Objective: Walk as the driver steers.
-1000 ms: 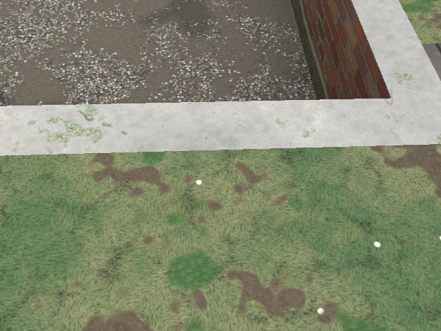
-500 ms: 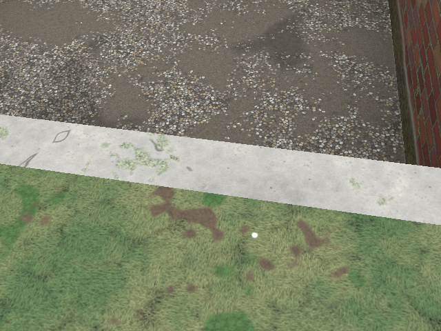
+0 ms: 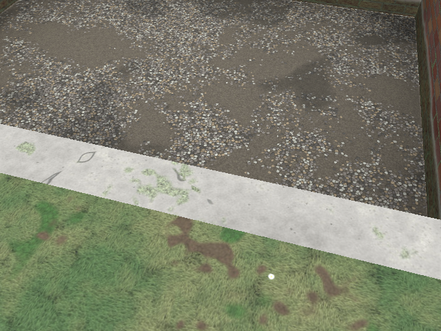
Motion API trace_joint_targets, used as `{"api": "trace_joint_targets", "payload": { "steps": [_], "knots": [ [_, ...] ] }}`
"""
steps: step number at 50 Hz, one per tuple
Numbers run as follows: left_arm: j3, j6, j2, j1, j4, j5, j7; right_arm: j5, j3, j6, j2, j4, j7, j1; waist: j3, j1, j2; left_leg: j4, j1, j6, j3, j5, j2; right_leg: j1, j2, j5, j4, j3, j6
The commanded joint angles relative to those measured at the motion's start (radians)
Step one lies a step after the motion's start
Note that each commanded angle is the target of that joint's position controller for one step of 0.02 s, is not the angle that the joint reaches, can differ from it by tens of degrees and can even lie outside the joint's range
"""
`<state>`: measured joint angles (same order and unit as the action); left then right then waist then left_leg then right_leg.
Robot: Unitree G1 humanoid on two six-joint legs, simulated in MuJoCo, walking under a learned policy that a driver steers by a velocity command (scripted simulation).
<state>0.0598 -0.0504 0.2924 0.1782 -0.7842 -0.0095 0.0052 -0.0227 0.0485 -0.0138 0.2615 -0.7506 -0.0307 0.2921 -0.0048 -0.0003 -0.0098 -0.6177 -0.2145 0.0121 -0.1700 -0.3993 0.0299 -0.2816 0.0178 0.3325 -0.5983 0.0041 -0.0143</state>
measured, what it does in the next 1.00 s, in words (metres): walks ahead, turning left: left foot, then right foot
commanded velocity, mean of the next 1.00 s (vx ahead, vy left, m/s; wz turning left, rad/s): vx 0.44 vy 0.00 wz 0.56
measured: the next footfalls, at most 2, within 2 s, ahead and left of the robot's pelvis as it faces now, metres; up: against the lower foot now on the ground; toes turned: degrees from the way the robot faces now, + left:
left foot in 0.42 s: +0.29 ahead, +0.20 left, +0.00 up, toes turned +16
right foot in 0.94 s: +0.66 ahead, +0.15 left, +0.00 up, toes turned +35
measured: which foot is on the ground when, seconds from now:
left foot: down 0.00-0.02, up 0.04-0.40, down 0.42-0.94, up 0.96-1.00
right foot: down 0.00-0.44, up 0.46-0.92, down 0.94-1.00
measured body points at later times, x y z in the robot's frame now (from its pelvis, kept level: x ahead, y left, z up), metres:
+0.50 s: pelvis +0.19 +0.09 -0.01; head +0.23 +0.12 +0.43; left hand +0.15 +0.39 -0.14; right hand +0.46 -0.10 -0.08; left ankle +0.25 +0.19 -0.73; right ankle +0.07 -0.11 -0.64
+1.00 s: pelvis +0.48 +0.17 -0.01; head +0.50 +0.19 +0.44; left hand +0.55 +0.50 -0.07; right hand +0.65 -0.06 -0.12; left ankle +0.27 +0.19 -0.67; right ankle +0.62 +0.13 -0.73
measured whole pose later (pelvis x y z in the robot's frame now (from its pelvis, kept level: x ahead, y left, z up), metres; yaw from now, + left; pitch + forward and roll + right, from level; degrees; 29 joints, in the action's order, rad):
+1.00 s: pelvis +0.48 +0.17 -0.01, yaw +34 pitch +2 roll -2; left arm 0.05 -0.12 0.26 0.04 -0.65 0.00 -0.03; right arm -0.04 0.07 0.01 0.29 -0.75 -0.03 0.41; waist -0.02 0.07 -0.02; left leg -0.97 -0.21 0.04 -0.21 -0.50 0.10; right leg -0.46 0.05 0.13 -0.55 0.00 -0.02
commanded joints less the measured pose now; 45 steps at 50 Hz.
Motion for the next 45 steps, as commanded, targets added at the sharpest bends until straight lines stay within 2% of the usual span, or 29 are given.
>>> {"api": "trace_joint_targets", "payload": {
  "steps": [1,2,3,4,5,7,10,13,16,17,18,19,20,21,22,23,24,25,26,27,28,31,34,37,41,43,45],
  "knots": [
    [0.047,-0.054,0.143,0.157,0.018,0.001,-0.008,-0.003,0.019,0.027,0.078,0.136,-0.004,-0.17,-0.053,-0.121,0.012,0.014,-0.377,0.062,-0.106,-0.208,-0.018,0.273,-0.148,0.194,0.202,-0.209,-0.076],
    [0.067,-0.057,0.225,0.262,-0.01,0.009,-0.013,-0.006,0.012,0.039,0.049,0.179,-0.003,-0.19,-0.02,-0.134,0.223,-0.275,-0.535,0.017,0.008,-0.189,0.069,0.403,-0.354,0.296,0.37,-0.573,-0.186],
    [0.06,-0.057,0.209,0.242,-0.008,0.013,-0.012,-0.004,0.029,0.049,0.11,0.182,-0.003,-0.166,-0.049,-0.106,0.223,-0.452,-0.634,0.005,-0.023,-0.227,0.012,0.393,-0.454,0.244,0.392,-0.691,-0.248],
    [0.047,-0.055,0.16,0.199,0.009,0.009,-0.005,-0.007,0.039,0.054,0.131,0.163,0.003,-0.139,-0.072,-0.079,0.141,-0.526,-0.658,0.012,-0.032,-0.15,-0.031,0.38,-0.433,0.21,0.379,-0.602,-0.233],
    [0.041,-0.051,0.136,0.168,0.018,0.006,0.001,-0.01,0.039,0.055,0.123,0.151,0.011,-0.126,-0.078,-0.065,0.114,-0.543,-0.664,0.017,-0.008,-0.066,-0.058,0.371,-0.39,0.174,0.384,-0.491,-0.199],
    [0.031,-0.042,0.116,0.132,0.019,0.011,0.01,-0.01,0.038,0.057,0.099,0.154,0.028,-0.152,-0.092,-0.062,0.12,-0.504,-0.633,0.015,0.027,0.057,-0.106,0.325,-0.329,0.008,0.424,-0.3,-0.149],
    [0.034,-0.039,0.126,0.142,0.01,0.015,0.014,-0.005,0.023,0.053,0.058,0.186,0.049,-0.202,-0.076,-0.077,0.11,-0.383,-0.566,-0.017,0.11,0.155,-0.112,0.284,-0.281,-0.207,0.45,-0.102,-0.143],
    [0.044,-0.031,0.164,0.142,0.004,0.003,0.014,-0.004,0.007,0.054,0.032,0.224,0.069,-0.256,-0.067,-0.085,0.104,-0.201,-0.475,-0.02,0.158,0.255,-0.117,0.253,-0.271,-0.276,0.451,0.017,-0.136],
    [0.055,-0.027,0.196,0.149,-0.004,-0.013,0.009,-0.006,0.013,0.047,0.059,0.242,0.083,-0.277,-0.077,-0.075,0.113,-0.095,-0.372,0.009,0.202,0.279,-0.101,0.236,-0.295,-0.296,0.447,0.08,-0.118],
    [0.058,-0.024,0.205,0.151,-0.008,-0.019,0.007,-0.005,0.019,0.044,0.073,0.248,0.086,-0.278,-0.081,-0.063,0.112,-0.072,-0.348,0.028,0.212,0.265,-0.09,0.248,-0.309,-0.354,0.429,0.095,-0.111],
    [0.062,-0.021,0.217,0.147,-0.009,-0.023,0.006,-0.002,0.029,0.041,0.092,0.25,0.086,-0.261,-0.069,-0.04,0.115,-0.052,-0.3,0.052,0.231,0.238,-0.066,0.263,-0.314,-0.505,0.379,0.117,-0.102],
    [0.066,-0.016,0.228,0.141,-0.008,-0.027,0.006,0.002,0.044,0.038,0.118,0.241,0.085,-0.208,-0.027,0.002,0.117,-0.03,-0.207,0.08,0.259,0.218,-0.028,0.271,-0.308,-0.699,0.274,0.152,-0.089],
    [0.065,-0.01,0.226,0.133,-0.005,-0.03,0.008,0.002,0.069,0.034,0.156,0.204,0.081,-0.075,0.05,0.081,0.095,0.018,-0.02,0.114,0.286,0.246,0.021,0.236,-0.279,-0.838,0.086,0.198,-0.065],
    [0.051,-0.011,0.195,0.154,0.002,-0.016,0.013,-0.005,0.105,0.024,0.217,0.153,0.065,0.101,0.139,0.158,0.054,0.021,0.25,0.149,0.247,0.242,0.044,0.084,-0.24,-0.777,-0.16,0.213,-0.03],
    [0.011,-0.016,0.064,0.187,0.045,0.039,0.009,-0.016,0.123,0.017,0.318,0.135,0.042,0.171,0.193,0.118,-0.229,0.095,0.506,0.25,-0.175,0.121,-0.201,-0.266,-0.127,0.029,-0.546,0.211,0.031],
    [-0.003,-0.05,0.067,0.181,0.096,0.011,0.002,-0.01,0.109,0.041,0.334,0.185,0.05,0.145,0.386,0.09,-0.263,0.329,0.604,0.407,-0.729,-0.221,-0.367,-0.455,0.006,0.281,-0.775,-0.04,0.043],
    [0.023,-0.072,0.167,0.059,0.119,-0.033,-0.004,-0.002,0.084,0.062,0.247,0.175,0.06,0.109,0.246,0.126,-0.124,0.398,0.525,0.343,-0.643,-0.227,-0.353,-0.57,-0.046,0.172,-0.81,-0.1,0.026],
    [0.019,-0.087,0.165,0.035,0.131,-0.04,-0.006,0.005,0.072,0.075,0.216,0.164,0.06,0.076,0.138,0.094,-0.11,0.389,0.398,0.312,-0.503,-0.141,-0.321,-0.574,-0.087,0.077,-0.749,-0.086,0.0],
    [0.017,-0.092,0.153,0.044,0.113,-0.015,0.002,0.009,0.062,0.081,0.188,0.173,0.061,0.001,0.084,0.044,-0.029,0.376,0.254,0.28,-0.392,0.005,-0.275,-0.5,-0.129,0.003,-0.666,-0.091,0.0],
    [0.022,-0.086,0.15,0.066,0.105,0.008,0.003,0.019,0.054,0.083,0.162,0.182,0.062,-0.052,0.064,0.003,-0.046,0.378,0.155,0.265,-0.303,0.113,-0.229,-0.427,-0.152,-0.047,-0.593,-0.103,0.002],
    [0.024,-0.074,0.15,0.078,0.1,0.013,-0.002,0.026,0.05,0.084,0.153,0.193,0.059,-0.08,0.052,-0.021,-0.065,0.4,0.091,0.261,-0.262,0.16,-0.201,-0.378,-0.16,-0.081,-0.567,-0.104,0.005],
    [0.019,-0.047,0.119,0.054,0.104,0.03,-0.004,0.016,0.052,0.094,0.16,0.17,0.044,-0.061,0.026,-0.027,-0.034,0.424,-0.001,0.28,-0.178,0.324,-0.175,-0.361,-0.139,-0.147,-0.46,-0.074,0.047],
    [0.007,-0.045,0.084,-0.082,0.146,0.033,-0.003,0.01,0.055,0.09,0.174,0.132,0.025,0.002,-0.018,0.016,-0.032,0.42,-0.015,0.255,-0.128,0.357,-0.143,-0.397,-0.109,-0.32,-0.248,-0.07,0.077],
    [-0.003,-0.055,0.054,-0.204,0.173,0.02,-0.016,-0.004,0.058,0.079,0.178,0.098,0.014,0.065,-0.029,0.061,-0.052,0.401,-0.021,0.215,-0.116,0.319,-0.12,-0.338,-0.058,-0.453,-0.055,-0.063,0.077],
    [0.001,-0.073,0.068,-0.292,0.205,0.008,-0.036,-0.011,0.057,0.067,0.173,0.06,0.007,0.124,-0.038,0.086,-0.062,0.329,0.058,0.202,-0.188,0.314,-0.147,-0.303,-0.026,-0.451,0.067,-0.08,0.051],
    [0.01,-0.08,0.083,-0.284,0.206,0.005,-0.042,-0.011,0.059,0.056,0.173,0.052,0.002,0.129,-0.028,0.072,-0.081,0.273,0.119,0.19,-0.235,0.351,-0.166,-0.266,-0.015,-0.38,0.106,-0.091,0.033],
    [0.028,-0.087,0.109,-0.213,0.198,0.001,-0.036,-0.01,0.064,0.041,0.174,0.061,-0.004,0.106,0.007,0.032,-0.13,0.192,0.149,0.169,-0.258,0.493,-0.158,-0.159,0.001,-0.283,0.125,-0.075,0.008]
  ]
}}
Velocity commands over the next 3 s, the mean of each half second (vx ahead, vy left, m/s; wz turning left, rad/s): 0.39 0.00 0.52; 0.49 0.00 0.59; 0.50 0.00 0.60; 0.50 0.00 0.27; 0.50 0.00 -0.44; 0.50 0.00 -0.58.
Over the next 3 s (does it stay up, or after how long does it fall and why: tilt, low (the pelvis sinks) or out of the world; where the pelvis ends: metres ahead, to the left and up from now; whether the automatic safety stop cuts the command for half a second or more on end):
stays up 1.15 0.94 -0.02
